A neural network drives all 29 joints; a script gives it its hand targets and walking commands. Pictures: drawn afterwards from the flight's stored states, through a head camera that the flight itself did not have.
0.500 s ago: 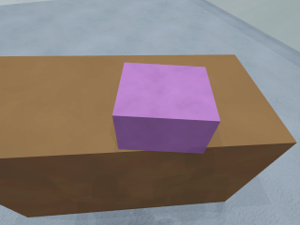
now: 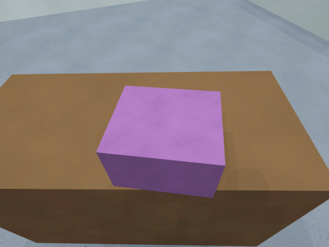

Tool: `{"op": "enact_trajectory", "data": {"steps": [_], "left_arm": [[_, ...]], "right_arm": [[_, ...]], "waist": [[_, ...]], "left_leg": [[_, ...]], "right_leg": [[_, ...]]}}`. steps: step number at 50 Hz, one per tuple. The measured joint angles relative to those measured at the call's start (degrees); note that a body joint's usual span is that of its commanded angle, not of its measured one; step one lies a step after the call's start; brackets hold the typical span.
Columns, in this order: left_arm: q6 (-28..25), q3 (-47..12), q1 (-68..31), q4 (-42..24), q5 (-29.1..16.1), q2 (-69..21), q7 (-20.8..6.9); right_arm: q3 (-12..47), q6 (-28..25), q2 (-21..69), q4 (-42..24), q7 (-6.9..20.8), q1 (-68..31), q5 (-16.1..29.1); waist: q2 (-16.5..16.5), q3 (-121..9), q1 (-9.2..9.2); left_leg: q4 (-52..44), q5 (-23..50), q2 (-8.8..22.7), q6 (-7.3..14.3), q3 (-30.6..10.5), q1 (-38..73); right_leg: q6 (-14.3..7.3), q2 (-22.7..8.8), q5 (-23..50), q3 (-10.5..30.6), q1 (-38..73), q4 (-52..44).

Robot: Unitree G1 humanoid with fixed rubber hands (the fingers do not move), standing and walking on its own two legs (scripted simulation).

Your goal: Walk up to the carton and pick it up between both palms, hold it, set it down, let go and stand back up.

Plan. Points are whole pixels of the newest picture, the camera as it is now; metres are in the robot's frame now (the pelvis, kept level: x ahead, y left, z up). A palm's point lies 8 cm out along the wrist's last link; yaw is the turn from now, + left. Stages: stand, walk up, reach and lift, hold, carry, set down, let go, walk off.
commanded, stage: walk up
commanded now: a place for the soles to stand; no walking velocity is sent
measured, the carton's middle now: (166, 138) +0.39 +0.00 +0.03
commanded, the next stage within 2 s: none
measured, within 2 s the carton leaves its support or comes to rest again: neither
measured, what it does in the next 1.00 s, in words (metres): steps on the spot: left foot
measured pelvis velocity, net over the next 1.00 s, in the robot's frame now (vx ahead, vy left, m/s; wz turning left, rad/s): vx -0.06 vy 0.02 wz -0.08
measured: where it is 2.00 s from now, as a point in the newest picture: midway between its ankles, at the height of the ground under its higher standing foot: outside the picture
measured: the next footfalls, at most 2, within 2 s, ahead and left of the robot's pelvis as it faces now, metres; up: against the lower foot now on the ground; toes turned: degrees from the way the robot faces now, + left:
left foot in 0.28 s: +0.01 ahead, +0.13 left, +0.00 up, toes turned -2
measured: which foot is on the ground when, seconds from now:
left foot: up 0.00-0.26, down 0.28-1.00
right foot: down 0.00-1.00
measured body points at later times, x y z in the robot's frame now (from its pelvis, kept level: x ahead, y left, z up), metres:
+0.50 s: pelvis -0.05 +0.02 +0.00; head -0.05 +0.03 +0.45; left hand +0.02 +0.29 -0.14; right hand +0.02 -0.25 -0.13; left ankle -0.03 +0.13 -0.73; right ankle +0.00 -0.09 -0.73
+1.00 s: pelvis -0.06 +0.02 +0.00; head -0.05 +0.02 +0.45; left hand +0.01 +0.29 -0.14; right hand -0.06 -0.25 -0.14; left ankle -0.03 +0.13 -0.73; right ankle +0.00 -0.09 -0.73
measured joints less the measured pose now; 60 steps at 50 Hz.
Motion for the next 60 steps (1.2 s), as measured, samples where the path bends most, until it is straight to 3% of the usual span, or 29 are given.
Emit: {"op": "enact_trajectory", "data": {"steps": [11, 15, 18, 23, 40, 52, 60], "left_arm": [[-1.6, -0.4, 1.2, 1.2, 0.5, 1.6, 0.2], [-0.9, -0.1, 1.4, 2.1, 0.3, 2.9, 0.0], [-0.5, 0.1, 1.3, 2.2, 0.1, 3.9, -0.3], [-0.3, -0.3, 1.2, 2.9, 0.3, 3.6, -0.4], [-1.2, -1.2, 5.6, 6.0, 0.2, 3.2, -0.4], [-0.8, -0.8, 2.5, 4.5, 0.0, 3.7, -0.4], [-1.5, -1.2, 1.4, 4.6, 0.0, 3.1, -0.3]], "right_arm": [[0.7, 0.8, 0.7, 1.2, 0.7, -8.5, -0.1], [0.8, 0.4, 1.6, 2.3, 1.1, -8.7, 0.2], [1.0, 0.1, 2.3, 3.6, 1.5, -8.1, 0.8], [1.3, -0.1, 1.7, 4.4, 1.7, -7.3, 1.3], [1.6, -0.6, 0.2, 5.4, 2.7, -3.7, 1.2], [1.8, -1.3, 0.6, 5.6, 2.2, -0.6, 1.3], [1.9, -1.5, 0.6, 4.8, 2.2, -1.6, 1.3]], "waist": [[1.1, 3.6, 2.37], [0.7, 3.1, 2.11], [-1.4, 2.6, 2.76], [-1.9, 0.9, 2.16], [-0.7, 0.9, 1.33], [-1.0, -0.7, 0.47], [-1.5, -0.8, 0.85]], "left_leg": [[-8.5, 7.3, 1.1, 0.4, 4.0, 1.8], [-17.9, 15.5, 1.1, 1.4, 4.0, 5.9], [-18.7, 15.7, 0.0, 2.1, 5.2, 6.5], [-19.5, 16.7, -0.2, 2.9, 5.9, 6.9], [-19.6, 17.0, 0.3, 3.4, 7.3, 4.0], [-19.4, 17.3, 0.4, 3.2, 8.1, 4.2], [-19.8, 16.3, 0.1, 3.4, 9.0, 5.6]], "right_leg": [[-0.9, 1.8, 4.3, 0.9, -2.0, -3.6], [-0.1, 1.9, 4.4, 0.6, -3.4, -2.2], [0.6, 0.8, 5.2, 1.9, -3.3, -2.4], [1.3, 0.7, 7.3, 2.6, -2.6, -4.3], [0.9, 1.5, 10.1, 4.0, -5.6, -5.6], [1.4, 1.6, 9.2, 4.9, -5.8, -5.0], [1.9, 1.4, 7.8, 5.8, -5.3, -4.0]]}}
